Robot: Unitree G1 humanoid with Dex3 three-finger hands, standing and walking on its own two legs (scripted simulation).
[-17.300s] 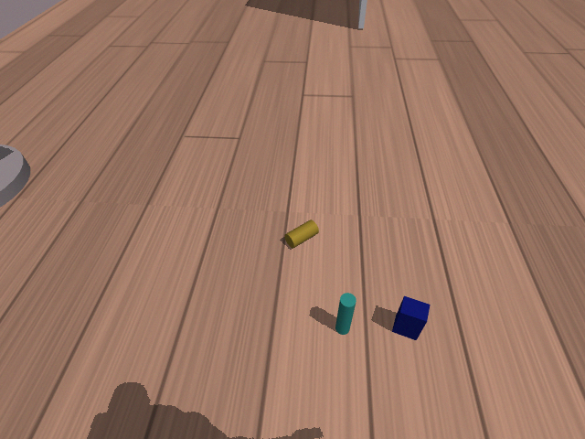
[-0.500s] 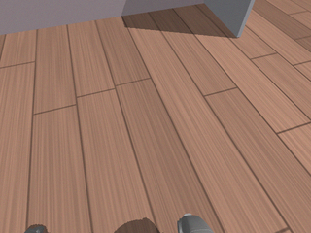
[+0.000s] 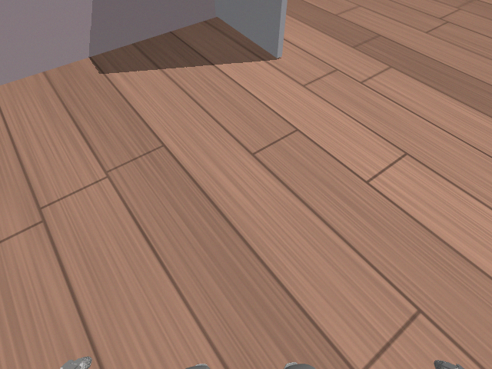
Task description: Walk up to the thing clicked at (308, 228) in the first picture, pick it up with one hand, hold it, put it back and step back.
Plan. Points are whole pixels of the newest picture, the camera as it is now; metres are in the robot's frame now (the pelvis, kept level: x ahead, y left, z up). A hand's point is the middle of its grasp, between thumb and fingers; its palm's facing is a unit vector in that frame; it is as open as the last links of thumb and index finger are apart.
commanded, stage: walk up
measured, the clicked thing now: out of the picture +0.07 -1.45 -0.70
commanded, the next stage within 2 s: none
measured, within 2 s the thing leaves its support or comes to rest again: neither
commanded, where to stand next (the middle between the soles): +0.08 -0.04 m, yaw -18 degrees
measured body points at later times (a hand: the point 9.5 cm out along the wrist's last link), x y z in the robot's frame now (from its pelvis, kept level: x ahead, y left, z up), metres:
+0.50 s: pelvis +0.01 -0.02 +0.01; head +0.05 -0.06 +0.46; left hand +0.15 +0.27 -0.09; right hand +0.04 -0.37 -0.10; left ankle +0.07 +0.11 -0.66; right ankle +0.01 -0.16 -0.70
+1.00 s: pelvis +0.03 +0.07 +0.04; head +0.06 +0.04 +0.48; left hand +0.36 +0.22 -0.06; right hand -0.17 -0.21 -0.06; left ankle +0.12 +0.10 -0.70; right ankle -0.07 -0.04 -0.66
